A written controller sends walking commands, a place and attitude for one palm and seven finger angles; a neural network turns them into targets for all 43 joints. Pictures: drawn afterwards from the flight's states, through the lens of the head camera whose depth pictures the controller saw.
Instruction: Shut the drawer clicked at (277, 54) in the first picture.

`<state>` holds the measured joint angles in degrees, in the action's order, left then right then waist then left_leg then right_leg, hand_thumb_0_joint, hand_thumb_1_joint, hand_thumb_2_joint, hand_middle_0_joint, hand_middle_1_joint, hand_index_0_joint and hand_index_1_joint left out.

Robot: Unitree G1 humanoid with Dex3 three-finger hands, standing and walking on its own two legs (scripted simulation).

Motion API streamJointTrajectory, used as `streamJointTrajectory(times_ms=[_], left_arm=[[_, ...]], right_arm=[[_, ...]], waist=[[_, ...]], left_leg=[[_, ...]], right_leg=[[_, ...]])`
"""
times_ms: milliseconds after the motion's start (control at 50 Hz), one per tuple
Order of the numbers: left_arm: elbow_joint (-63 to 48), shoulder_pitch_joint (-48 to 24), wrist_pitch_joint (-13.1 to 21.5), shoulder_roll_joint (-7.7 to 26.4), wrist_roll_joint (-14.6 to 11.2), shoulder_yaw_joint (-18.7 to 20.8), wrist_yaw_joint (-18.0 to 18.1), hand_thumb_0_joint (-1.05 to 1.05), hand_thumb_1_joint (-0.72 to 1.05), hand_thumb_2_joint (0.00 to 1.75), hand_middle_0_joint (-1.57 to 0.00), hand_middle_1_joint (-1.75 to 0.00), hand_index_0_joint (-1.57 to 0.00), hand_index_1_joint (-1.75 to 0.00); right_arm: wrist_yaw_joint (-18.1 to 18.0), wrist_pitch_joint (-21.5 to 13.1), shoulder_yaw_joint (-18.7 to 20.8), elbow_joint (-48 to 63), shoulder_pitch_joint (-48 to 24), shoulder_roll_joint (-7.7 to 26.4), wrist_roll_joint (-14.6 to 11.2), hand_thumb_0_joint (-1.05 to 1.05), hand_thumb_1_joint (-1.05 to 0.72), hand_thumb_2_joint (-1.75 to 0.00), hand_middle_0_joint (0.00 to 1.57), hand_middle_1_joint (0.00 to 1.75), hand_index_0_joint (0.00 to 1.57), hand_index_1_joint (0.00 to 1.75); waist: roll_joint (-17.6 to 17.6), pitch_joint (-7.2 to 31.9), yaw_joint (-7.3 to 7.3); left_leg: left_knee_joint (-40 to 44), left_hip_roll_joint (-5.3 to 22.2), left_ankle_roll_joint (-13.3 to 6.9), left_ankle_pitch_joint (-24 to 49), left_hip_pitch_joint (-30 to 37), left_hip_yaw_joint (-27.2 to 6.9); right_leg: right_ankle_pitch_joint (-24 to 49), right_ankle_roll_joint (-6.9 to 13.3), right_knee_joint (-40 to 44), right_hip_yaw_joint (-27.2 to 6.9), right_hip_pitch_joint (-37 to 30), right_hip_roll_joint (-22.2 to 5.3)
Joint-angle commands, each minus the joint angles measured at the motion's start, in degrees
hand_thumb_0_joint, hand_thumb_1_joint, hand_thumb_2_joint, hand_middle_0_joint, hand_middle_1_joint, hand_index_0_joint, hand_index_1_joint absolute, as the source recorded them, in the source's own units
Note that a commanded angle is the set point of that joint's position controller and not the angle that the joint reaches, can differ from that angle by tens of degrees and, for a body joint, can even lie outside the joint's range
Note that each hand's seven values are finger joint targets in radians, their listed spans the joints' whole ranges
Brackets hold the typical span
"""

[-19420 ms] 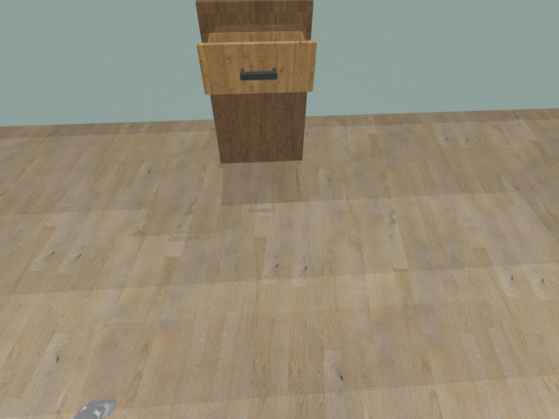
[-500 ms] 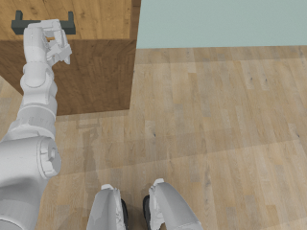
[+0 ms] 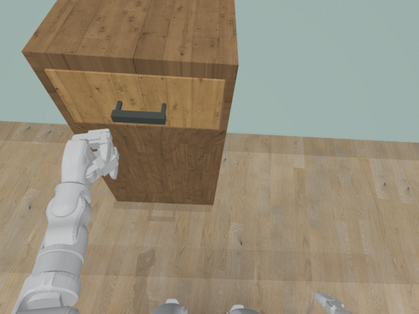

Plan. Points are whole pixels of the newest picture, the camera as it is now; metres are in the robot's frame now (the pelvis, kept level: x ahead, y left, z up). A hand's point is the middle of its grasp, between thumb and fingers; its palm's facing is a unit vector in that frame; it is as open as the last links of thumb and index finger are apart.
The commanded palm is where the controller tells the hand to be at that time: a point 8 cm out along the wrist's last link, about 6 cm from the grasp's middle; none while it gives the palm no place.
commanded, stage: draw the hand back to the body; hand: left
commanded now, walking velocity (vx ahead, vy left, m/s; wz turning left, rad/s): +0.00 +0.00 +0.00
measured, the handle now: (140, 111) +0.59 +0.18 -0.03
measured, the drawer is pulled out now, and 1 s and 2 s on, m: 0.00 0.00 0.00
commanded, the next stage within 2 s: step back with the hand held close in 0.98 s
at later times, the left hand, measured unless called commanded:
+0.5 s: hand (40, 206) +0.26 +0.22 +0.15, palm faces +0.22 -0.94 -0.27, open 3.2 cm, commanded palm +0.21 +0.27 +0.17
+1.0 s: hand out of the picture +0.16 +0.24 +0.21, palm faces +0.40 -0.83 -0.38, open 3.2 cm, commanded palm +0.12 +0.28 +0.24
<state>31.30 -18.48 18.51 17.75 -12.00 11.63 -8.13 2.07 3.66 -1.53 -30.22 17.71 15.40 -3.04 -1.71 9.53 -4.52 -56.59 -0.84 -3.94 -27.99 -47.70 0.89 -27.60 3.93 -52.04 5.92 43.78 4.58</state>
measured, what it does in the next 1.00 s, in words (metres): rises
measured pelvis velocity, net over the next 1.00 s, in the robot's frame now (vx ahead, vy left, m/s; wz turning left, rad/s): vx -0.01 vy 0.00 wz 0.02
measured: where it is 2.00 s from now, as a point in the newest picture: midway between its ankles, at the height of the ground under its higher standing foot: outside the picture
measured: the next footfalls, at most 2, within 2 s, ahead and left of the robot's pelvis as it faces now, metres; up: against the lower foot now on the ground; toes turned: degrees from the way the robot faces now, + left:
none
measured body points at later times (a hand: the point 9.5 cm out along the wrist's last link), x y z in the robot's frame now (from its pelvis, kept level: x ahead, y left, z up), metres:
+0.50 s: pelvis +0.00 +0.02 +0.05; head +0.00 +0.00 +0.50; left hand +0.24 +0.27 +0.17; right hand +0.19 -0.19 -0.03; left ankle -0.02 +0.07 -0.68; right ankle -0.03 -0.08 -0.68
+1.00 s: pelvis -0.01 +0.00 +0.06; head -0.03 -0.03 +0.51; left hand +0.14 +0.28 +0.24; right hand +0.19 -0.21 -0.02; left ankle -0.02 +0.07 -0.68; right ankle -0.03 -0.08 -0.68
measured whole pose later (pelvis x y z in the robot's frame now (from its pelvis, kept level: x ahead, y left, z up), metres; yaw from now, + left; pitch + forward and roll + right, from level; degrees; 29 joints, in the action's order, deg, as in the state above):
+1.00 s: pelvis -0.01 +0.00 +0.06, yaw +1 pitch -3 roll -1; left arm -26.3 32.1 5.3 18.7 -5.9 16.0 5.6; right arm -2.4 -4.3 -1.7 -33.2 12.0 13.9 -1.8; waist -4.8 0.7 3.0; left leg -27.1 -3.2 -4.0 -15.4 -8.9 1.4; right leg -15.8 3.2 -24.5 3.6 6.0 3.2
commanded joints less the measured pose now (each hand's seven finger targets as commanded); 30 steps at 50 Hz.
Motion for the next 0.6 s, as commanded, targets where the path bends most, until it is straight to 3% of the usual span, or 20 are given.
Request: streamJointTrajectory(times_ms=[0, 80, 100, 120, 180, 260, 320, 400, 460, 480, 560, 580], left_arm=[[-16.9, -13.0, 3.0, 6.4, -1.2, -2.0, -2.8, 0.0, 0.9, 0.9, -1.4, -1.6, -1.4, -1.6], [-26.2, -5.3, 1.6, 9.9, -3.4, 2.1, -2.9, 0.0, 0.9, 0.9, -1.4, -1.6, -1.4, -1.6], [-30.3, -2.6, -1.9, 14.2, 3.7, 0.8, 3.4, 0.0, 0.9, 0.9, -1.4, -1.6, -1.4, -1.6], [-32.8, 0.8, -4.4, 9.5, 4.1, -1.7, 6.6, 0.0, 0.9, 0.9, -1.4, -1.6, -1.4, -1.6], [-35.8, 6.7, -8.6, 10.2, 5.2, -1.1, 10.9, 0.0, 0.9, 0.9, -1.4, -1.6, -1.4, -1.6], [-39.9, 8.8, -11.3, 10.3, 6.1, -1.2, 13.4, 0.0, 0.9, 0.9, -1.4, -1.6, -1.4, -1.6], [-44.8, 12.9, -12.5, 8.2, 6.3, -2.7, 14.0, 0.0, 0.9, 0.9, -1.4, -1.6, -1.4, -1.6], [-51.0, 20.1, -13.4, 7.9, 6.3, -2.3, 14.3, 0.0, 0.9, 0.9, -1.4, -1.6, -1.4, -1.6], [-53.3, 25.8, -13.7, 9.9, 6.2, 0.8, 14.3, 0.0, 0.9, 0.9, -1.4, -1.6, -1.4, -1.6], [-54.7, 27.6, -13.7, 8.9, 5.9, 0.8, 14.2, 0.0, 0.9, 0.9, -1.4, -1.6, -1.4, -1.6], [-61.7, 32.7, -12.9, 12.2, 5.9, 5.8, 14.1, 0.0, 0.9, 0.9, -1.4, -1.6, -1.4, -1.6], [-63.7, 34.6, -12.9, 10.9, 5.7, 5.3, 14.1, 0.0, 0.9, 0.9, -1.4, -1.6, -1.4, -1.6]], right_arm=[[-1.5, -2.3, 3.7, 5.6, 3.0, 8.1, -0.7, 0.0, -0.9, -0.9, 0.2, 0.3, 0.2, 0.3], [-2.4, -3.7, 3.2, 8.3, -0.5, 7.7, -1.0, 0.0, -0.9, -0.9, 0.2, 0.3, 0.2, 0.3], [-3.5, -2.0, 3.2, 9.2, -4.7, 6.4, -1.0, 0.0, -0.9, -0.9, 0.2, 0.3, 0.2, 0.3], [-4.3, -1.6, 2.8, 10.8, -5.2, 5.5, -0.8, 0.0, -0.9, -0.9, 0.2, 0.3, 0.2, 0.3], [-5.8, -1.2, 2.4, 10.9, -7.1, 5.6, -0.8, 0.0, -0.9, -0.9, 0.2, 0.3, 0.2, 0.3], [-6.9, -1.4, 1.6, 10.6, -9.7, 5.4, -0.8, 0.0, -0.9, -0.9, 0.2, 0.3, 0.2, 0.3], [-7.0, -2.6, 0.9, 10.5, -10.8, 4.8, -0.6, 0.0, -0.9, -0.9, 0.2, 0.3, 0.2, 0.3], [-6.7, -4.3, 0.3, 9.9, -11.6, 4.7, -0.1, 0.0, -0.9, -0.9, 0.2, 0.3, 0.2, 0.3], [-6.4, -5.4, 0.4, 9.1, -12.4, 5.0, 0.5, 0.0, -0.9, -0.9, 0.2, 0.3, 0.2, 0.3], [-6.3, -5.4, 0.4, 9.1, -12.3, 4.6, 0.5, 0.0, -0.9, -0.9, 0.2, 0.3, 0.2, 0.3], [-5.7, -6.8, 0.7, 8.5, -13.1, 4.4, 0.8, 0.0, -0.9, -0.9, 0.2, 0.3, 0.2, 0.3], [-5.5, -7.1, 0.7, 8.6, -12.9, 4.0, 0.8, 0.0, -0.9, -0.9, 0.2, 0.3, 0.2, 0.3]], waist=[[-6.0, 16.4, -1.45], [-4.7, 19.5, 1.32], [-4.6, 21.6, 4.9], [-3.3, 18.0, 3.51], [-0.8, 11.4, 3.68], [1.0, 5.2, 3.59], [-2.5, 4.4, 3.86], [-3.1, 2.0, 4.6], [1.0, -1.1, 5.38], [1.1, -1.5, 5.31], [-2.1, -1.8, 6.36], [-3.5, -2.3, 6.18]], left_leg=[[6.1, 1.1, 1.2, 28.1, 19.3, -3.5], [8.9, 1.3, 1.3, 32.2, 23.9, -4.1], [12.7, 1.6, 2.0, 33.4, 28.0, -4.5], [14.4, 1.9, 2.1, 32.4, 28.4, -4.1], [18.0, 2.2, 1.8, 27.4, 27.0, -4.0], [22.8, 2.4, 1.4, 23.1, 29.9, -4.2], [25.8, 2.9, 1.8, 25.2, 36.0, -5.4], [29.5, 3.7, 2.4, 28.1, 40.7, -6.9], [31.5, 3.7, 2.1, 26.5, 39.9, -6.7], [32.2, 3.7, 2.3, 26.9, 40.2, -6.6], [33.2, 3.5, 2.5, 29.2, 41.4, -5.9], [33.4, 3.6, 2.9, 30.6, 41.8, -6.1]], right_leg=[[29.0, -2.8, 5.9, -5.6, -11.4, -2.0], [31.3, -2.7, 7.2, -5.1, -17.4, -2.2], [30.0, -2.0, 10.5, -7.6, -21.1, -3.9], [29.7, -2.3, 12.1, -7.0, -21.6, -4.0], [27.6, -2.3, 14.9, -7.1, -24.4, -4.3], [23.5, -2.1, 19.7, -6.7, -26.7, -4.4], [22.6, -1.8, 22.2, -6.2, -28.0, -4.5], [22.4, -1.7, 25.4, -5.8, -29.9, -4.3], [22.5, -1.7, 27.7, -5.8, -32.0, -4.0], [22.7, -1.5, 27.8, -5.7, -33.5, -4.2], [24.3, -1.4, 29.6, -5.9, -35.8, -4.2], [24.6, -1.4, 29.4, -5.7, -36.3, -4.6]])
